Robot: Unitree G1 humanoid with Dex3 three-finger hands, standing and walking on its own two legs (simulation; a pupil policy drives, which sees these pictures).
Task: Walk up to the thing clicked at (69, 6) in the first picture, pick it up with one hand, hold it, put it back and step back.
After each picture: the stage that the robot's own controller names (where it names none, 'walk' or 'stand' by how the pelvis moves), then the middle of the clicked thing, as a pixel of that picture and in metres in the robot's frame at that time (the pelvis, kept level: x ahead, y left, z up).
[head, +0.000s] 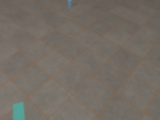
stand; (69, 3) +2.36 +0.20 -0.72
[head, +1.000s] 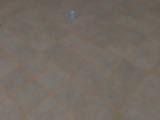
walk; (72, 15) +2.23 +0.32 -0.72
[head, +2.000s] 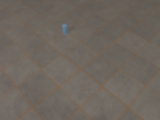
walk; (64, 29) +1.59 +0.32 -0.72
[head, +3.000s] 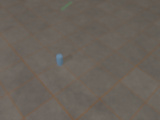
walk; (59, 59) +1.07 +0.26 -0.70
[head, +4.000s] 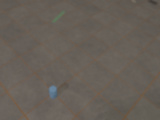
walk; (53, 92) +0.68 +0.20 -0.71
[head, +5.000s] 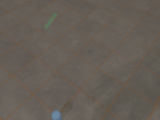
walk; (56, 117) +0.42 +0.19 -0.69
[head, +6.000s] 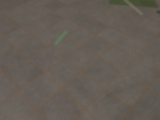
stand; out of the picture +0.36 +0.17 -0.72
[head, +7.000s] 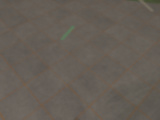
stand; out of the picture +0.36 +0.16 -0.72
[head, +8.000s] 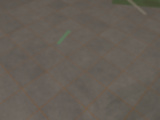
stand; out of the picture +0.37 +0.17 -0.73
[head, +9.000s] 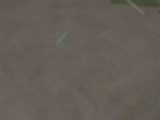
stand; out of the picture +0.36 +0.18 -0.73
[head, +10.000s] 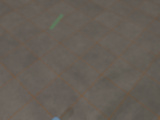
go down; out of the picture +0.37 +0.18 -0.71
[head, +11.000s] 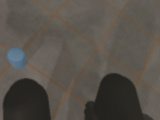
go down; (17, 58) +0.44 +0.22 -0.28
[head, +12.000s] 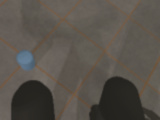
close in; (26, 60) +0.44 +0.21 -0.30
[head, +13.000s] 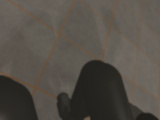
close in; out of the picture +0.43 +0.25 -0.22
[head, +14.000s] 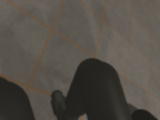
close; out of the picture +0.42 +0.26 -0.22
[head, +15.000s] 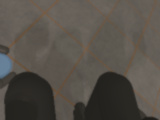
lift; out of the picture +0.34 +0.25 -0.14
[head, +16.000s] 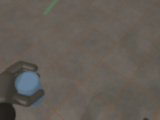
lift; (31, 89) +0.32 +0.17 +0.02
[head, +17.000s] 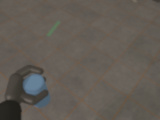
hold; (37, 91) +0.32 +0.16 +0.01
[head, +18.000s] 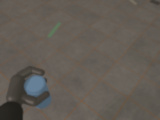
hold; (38, 92) +0.32 +0.17 +0.00
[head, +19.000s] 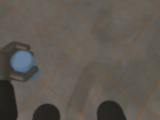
crouch; (26, 66) +0.40 +0.19 -0.07
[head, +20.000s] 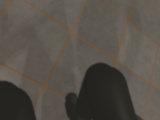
lower; out of the picture +0.42 +0.26 -0.20
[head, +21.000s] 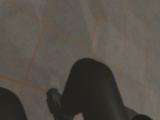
lower; out of the picture +0.43 +0.28 -0.23
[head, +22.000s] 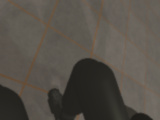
lower; out of the picture +0.43 +0.28 -0.23
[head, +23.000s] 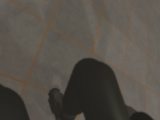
lower; out of the picture +0.43 +0.27 -0.23
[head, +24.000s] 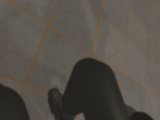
lower; out of the picture +0.44 +0.27 -0.23
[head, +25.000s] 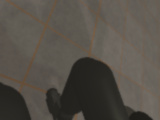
withdraw; out of the picture +0.43 +0.25 -0.24
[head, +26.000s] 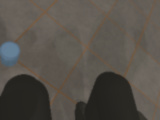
stand; (9, 54) +0.44 +0.22 -0.26
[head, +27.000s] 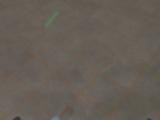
stand; out of the picture +0.38 +0.16 -0.63
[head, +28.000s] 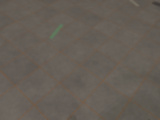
stand; out of the picture +0.38 +0.16 -0.67
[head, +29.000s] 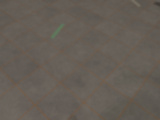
stand; out of the picture +0.38 +0.16 -0.67
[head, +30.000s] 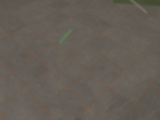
walk; out of the picture +0.39 +0.15 -0.72
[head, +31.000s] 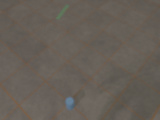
walk; (70, 103) +0.49 +0.12 -0.70
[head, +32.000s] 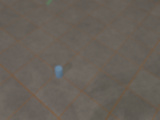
walk; (58, 71) +0.78 +0.18 -0.70
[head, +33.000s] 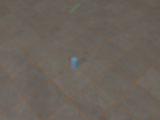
stand; (74, 63) +1.05 +0.14 -0.70
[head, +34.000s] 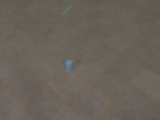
stand; (69, 66) +1.03 +0.14 -0.73
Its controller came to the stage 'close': yes
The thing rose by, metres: 0.71
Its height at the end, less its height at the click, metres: +0.00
